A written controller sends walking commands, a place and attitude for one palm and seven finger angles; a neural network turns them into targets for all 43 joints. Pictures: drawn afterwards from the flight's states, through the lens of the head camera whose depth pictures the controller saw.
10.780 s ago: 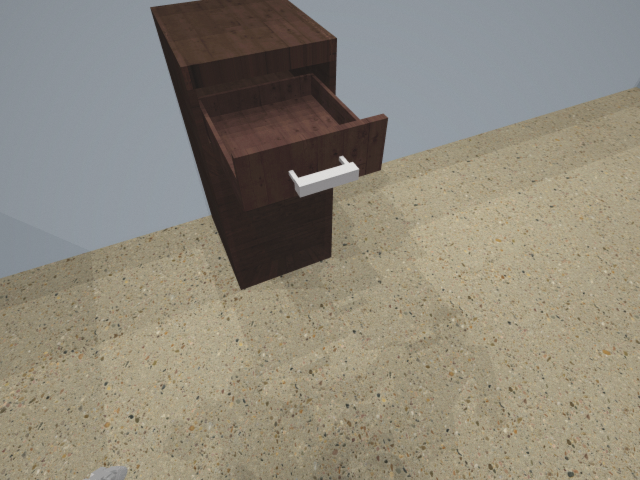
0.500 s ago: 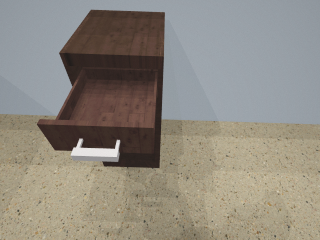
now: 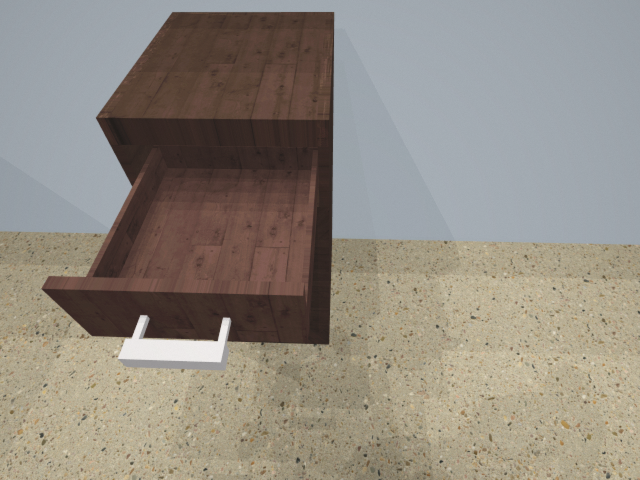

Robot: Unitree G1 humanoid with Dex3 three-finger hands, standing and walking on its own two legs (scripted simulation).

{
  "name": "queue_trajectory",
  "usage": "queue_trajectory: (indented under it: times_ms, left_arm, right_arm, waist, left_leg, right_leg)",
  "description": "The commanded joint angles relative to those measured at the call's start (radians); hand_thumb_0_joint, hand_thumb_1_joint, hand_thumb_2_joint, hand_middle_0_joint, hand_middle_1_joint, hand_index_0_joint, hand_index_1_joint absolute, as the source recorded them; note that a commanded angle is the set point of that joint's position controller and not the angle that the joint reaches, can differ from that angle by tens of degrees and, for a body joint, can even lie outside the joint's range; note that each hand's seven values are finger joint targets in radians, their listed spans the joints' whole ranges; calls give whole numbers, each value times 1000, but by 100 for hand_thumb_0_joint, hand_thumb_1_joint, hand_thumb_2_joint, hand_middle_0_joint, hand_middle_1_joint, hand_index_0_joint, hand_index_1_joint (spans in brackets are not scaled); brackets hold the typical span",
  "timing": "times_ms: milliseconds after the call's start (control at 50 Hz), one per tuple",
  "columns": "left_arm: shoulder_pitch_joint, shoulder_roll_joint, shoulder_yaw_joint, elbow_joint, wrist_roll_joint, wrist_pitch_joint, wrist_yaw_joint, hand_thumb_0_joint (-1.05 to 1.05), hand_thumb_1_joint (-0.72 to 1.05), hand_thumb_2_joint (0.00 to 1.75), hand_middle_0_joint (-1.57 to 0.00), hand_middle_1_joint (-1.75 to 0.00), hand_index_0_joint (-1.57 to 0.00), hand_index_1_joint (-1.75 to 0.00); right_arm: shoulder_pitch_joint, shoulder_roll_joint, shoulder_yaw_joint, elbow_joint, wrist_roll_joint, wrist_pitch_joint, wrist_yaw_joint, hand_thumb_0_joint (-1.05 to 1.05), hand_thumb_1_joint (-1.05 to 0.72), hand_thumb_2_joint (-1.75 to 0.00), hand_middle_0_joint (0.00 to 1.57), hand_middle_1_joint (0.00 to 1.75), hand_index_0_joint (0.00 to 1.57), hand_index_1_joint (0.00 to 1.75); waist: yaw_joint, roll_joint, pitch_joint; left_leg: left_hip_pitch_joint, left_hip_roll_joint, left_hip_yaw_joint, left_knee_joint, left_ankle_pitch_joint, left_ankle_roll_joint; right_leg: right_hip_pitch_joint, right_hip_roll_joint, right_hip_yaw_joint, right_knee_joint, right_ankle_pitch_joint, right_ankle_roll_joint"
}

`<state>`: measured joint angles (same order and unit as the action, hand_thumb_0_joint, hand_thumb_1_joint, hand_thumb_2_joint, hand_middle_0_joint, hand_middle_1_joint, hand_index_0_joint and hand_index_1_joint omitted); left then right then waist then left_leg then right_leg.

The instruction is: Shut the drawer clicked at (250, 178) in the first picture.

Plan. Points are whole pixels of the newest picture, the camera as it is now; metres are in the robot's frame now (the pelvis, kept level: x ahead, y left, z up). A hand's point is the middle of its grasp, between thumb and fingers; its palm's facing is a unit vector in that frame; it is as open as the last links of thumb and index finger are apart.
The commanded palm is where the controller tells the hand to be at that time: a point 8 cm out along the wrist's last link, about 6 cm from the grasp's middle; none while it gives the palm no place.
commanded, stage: come to a stop and stand still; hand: left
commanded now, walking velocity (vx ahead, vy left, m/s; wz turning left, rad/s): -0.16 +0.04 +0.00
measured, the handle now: (180, 338) +0.30 +0.21 -0.02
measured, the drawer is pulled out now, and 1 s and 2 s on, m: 0.30 0.30 0.30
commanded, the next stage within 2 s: look again from close up in 0.76 s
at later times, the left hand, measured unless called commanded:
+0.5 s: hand out of the picture +0.04 +0.18 -0.16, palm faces -0.01 -0.97 -0.22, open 7.3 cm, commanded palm none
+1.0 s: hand out of the picture +0.00 +0.18 -0.16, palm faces -0.04 -0.98 -0.21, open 7.4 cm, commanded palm none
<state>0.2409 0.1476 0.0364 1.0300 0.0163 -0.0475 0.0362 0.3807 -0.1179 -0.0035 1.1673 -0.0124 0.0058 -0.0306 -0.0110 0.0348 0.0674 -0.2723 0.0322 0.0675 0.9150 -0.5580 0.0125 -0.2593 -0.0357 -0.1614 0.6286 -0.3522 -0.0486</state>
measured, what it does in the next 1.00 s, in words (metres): steps on the spot: left foot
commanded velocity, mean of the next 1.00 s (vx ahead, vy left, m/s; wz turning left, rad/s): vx -0.03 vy -0.01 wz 0.00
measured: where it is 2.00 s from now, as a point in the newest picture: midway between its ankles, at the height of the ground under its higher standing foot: outside the picture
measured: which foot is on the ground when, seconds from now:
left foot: up 0.00-0.08, down 0.10-1.00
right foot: down 0.00-1.00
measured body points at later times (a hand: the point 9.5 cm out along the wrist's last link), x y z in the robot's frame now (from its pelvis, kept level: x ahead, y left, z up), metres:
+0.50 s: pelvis +0.01 +0.00 +0.01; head +0.02 +0.00 +0.46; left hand +0.04 +0.23 -0.14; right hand +0.07 -0.22 -0.15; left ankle +0.01 +0.12 -0.73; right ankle -0.01 -0.09 -0.73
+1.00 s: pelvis +0.00 +0.01 +0.01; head +0.00 +0.00 +0.46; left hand +0.00 +0.23 -0.15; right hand -0.04 -0.21 -0.16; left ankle +0.01 +0.12 -0.72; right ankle +0.00 -0.09 -0.73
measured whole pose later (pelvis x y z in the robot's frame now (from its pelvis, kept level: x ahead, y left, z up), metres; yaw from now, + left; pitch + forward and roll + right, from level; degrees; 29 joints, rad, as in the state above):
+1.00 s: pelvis +0.00 +0.01 +0.01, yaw -2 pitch +0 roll +0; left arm 0.33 0.15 -0.02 1.07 0.01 0.00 0.04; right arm 0.36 -0.15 -0.02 1.07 -0.03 0.01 -0.01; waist -0.03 0.03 0.01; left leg -0.28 0.05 0.10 0.56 -0.28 0.00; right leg -0.26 -0.02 -0.13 0.54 -0.29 -0.03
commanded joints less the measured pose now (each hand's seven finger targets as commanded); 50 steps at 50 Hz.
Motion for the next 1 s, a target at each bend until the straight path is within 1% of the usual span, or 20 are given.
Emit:
queue_trajectory:
  times_ms: [0,40,60,80,100,120,200,240,300,400,480,600,780,800,820,840,880,900,920,980]
  left_arm:
    - [62,101,6,-9,6,20,8,0,90,90,-20,-30,-20,-30]
    - [45,112,14,-17,-10,31,5,0,90,90,-20,-30,-20,-30]
    - [63,96,12,-27,-13,39,2,0,90,90,-20,-30,-20,-30]
    - [85,81,13,-33,-12,45,4,0,90,90,-20,-30,-20,-30]
    - [100,64,9,-40,-5,49,8,0,90,90,-20,-30,-20,-30]
    - [98,61,5,-28,-6,52,7,0,90,90,-20,-30,-20,-30]
    - [110,86,4,-18,-3,44,4,0,90,90,-20,-30,-20,-30]
    - [117,97,7,-25,-1,42,5,0,90,90,-20,-30,-20,-30]
    - [107,106,9,-41,3,44,4,0,90,90,-20,-30,-20,-30]
    - [100,105,0,-45,5,47,2,0,90,90,-20,-30,-20,-30]
    - [91,109,-7,-40,3,40,-1,0,90,90,-20,-30,-20,-30]
    - [98,104,-17,-10,-1,36,-5,0,90,90,-20,-30,-20,-30]
    - [137,89,-23,38,-7,25,-5,0,90,90,-20,-30,-20,-30]
    - [61,273,-35,-31,-1,10,-9,0,90,90,-20,-30,-20,-30]
    - [79,206,-11,-37,0,20,0,0,90,90,-20,-30,-20,-30]
    - [109,158,-25,-29,5,20,2,0,90,90,-20,-30,-20,-30]
    - [109,134,-28,-22,5,16,7,0,90,90,-20,-30,-20,-30]
    - [94,136,-32,-32,3,15,10,0,90,90,-20,-30,-20,-30]
    - [85,125,-28,-26,1,13,10,0,90,90,-20,-30,-20,-30]
    - [91,107,-30,-10,-3,14,11,0,90,90,-20,-30,-20,-30]
  right_arm:
    - [35,10,-3,-48,10,-12,3,0,-90,-90,20,30,20,30]
    - [76,-14,-6,-31,6,-15,4,0,-90,-90,20,30,20,30]
    - [51,-55,-13,-46,3,-22,1,0,-90,-90,20,30,20,30]
    - [14,-92,-17,-71,-2,-26,-2,0,-90,-90,20,30,20,30]
    - [-18,-115,-23,-94,-1,-26,-3,0,-90,-90,20,30,20,30]
    - [-66,-122,-19,-95,0,-29,-8,0,-90,-90,20,30,20,30]
    - [-79,-128,-28,-118,0,-26,-16,0,-90,-90,20,30,20,30]
    - [-86,-141,-35,-132,-1,-21,-17,0,-90,-90,20,30,20,30]
    - [-103,-142,-39,-150,-1,-15,-15,0,-90,-90,20,30,20,30]
    - [-137,-124,-31,-162,0,-7,-4,0,-90,-90,20,30,20,30]
    - [-137,-114,-23,-150,-3,-7,3,0,-90,-90,20,30,20,30]
    - [-115,-107,-7,-113,-3,-10,7,0,-90,-90,20,30,20,30]
    - [-42,-94,3,-57,-4,-16,7,0,-90,-90,20,30,20,30]
    - [-134,-217,-35,-175,-27,-12,16,0,-90,-90,20,30,20,30]
    - [-99,-195,-50,-183,-20,-25,4,0,-90,-90,20,30,20,30]
    - [-79,-138,-39,-179,-17,-22,3,0,-90,-90,20,30,20,30]
    - [-19,-99,-33,-170,-13,-12,7,0,-90,-90,20,30,20,30]
    - [5,-94,-26,-169,-16,-10,12,0,-90,-90,20,30,20,30]
    - [9,-92,-26,-159,-14,-13,13,0,-90,-90,20,30,20,30]
    - [9,-99,-22,-139,-10,-23,10,0,-90,-90,20,30,20,30]
  waist:
    - [-7,-160,-1]
    - [-20,-115,-25]
    - [2,-5,-31]
    - [23,48,-37]
    - [32,62,-19]
    - [42,98,-2]
    - [25,30,-79]
    - [17,4,-128]
    - [10,-32,-134]
    - [11,-86,-81]
    - [11,-96,-40]
    - [16,-54,22]
    - [17,-58,21]
    - [-28,38,158]
    - [4,100,39]
    - [-1,64,-64]
    - [-14,-130,-92]
    - [-24,-188,-98]
    - [-25,-178,-72]
    - [-11,-21,15]
  left_leg:
    - [10,17,12,-259,179,-24]
    - [129,18,19,-462,429,-28]
    - [132,75,-37,-486,619,-7]
    - [79,157,-105,-508,750,34]
    - [20,196,-135,-521,788,64]
    - [8,194,-138,-537,807,74]
    - [134,152,-74,-478,920,50]
    - [178,140,-48,-443,904,40]
    - [166,129,-33,-438,821,31]
    - [106,100,-27,-474,515,14]
    - [92,82,-23,-500,406,6]
    - [83,85,-39,-574,330,4]
    - [79,74,-33,-590,326,-1]
    - [38,14,-77,-566,345,13]
    - [1,85,-82,-513,177,20]
    - [1,64,-80,-461,195,21]
    - [6,27,-36,-350,243,4]
    - [19,24,-29,-353,263,6]
    - [23,29,-36,-362,282,8]
    - [8,65,-61,-454,340,15]
  right_leg:
    - [0,-219,169,-238,606,-127]
    - [-39,-158,133,-157,439,-58]
    - [-44,-111,122,-121,351,-14]
    - [-8,-68,104,-113,231,20]
    - [28,-40,99,-100,136,33]
    - [47,-42,97,-97,149,39]
    - [61,-69,129,-105,384,30]
    - [55,-81,141,-104,462,27]
    - [52,-86,155,-100,504,21]
    - [20,-98,192,-173,359,9]
    - [-7,-107,208,-237,249,9]
    - [-24,-87,202,-321,68,16]
    - [3,-89,197,-357,45,12]
    - [-116,-46,204,-266,31,-14]
    - [-98,-94,196,-251,-112,-10]
    - [-54,-104,226,-269,-83,-15]
    - [-80,-155,292,-344,-162,-24]
    - [-59,-160,294,-346,-120,-29]
    - [-85,-155,273,-340,-117,-27]
    - [-90,-97,201,-261,15,-3]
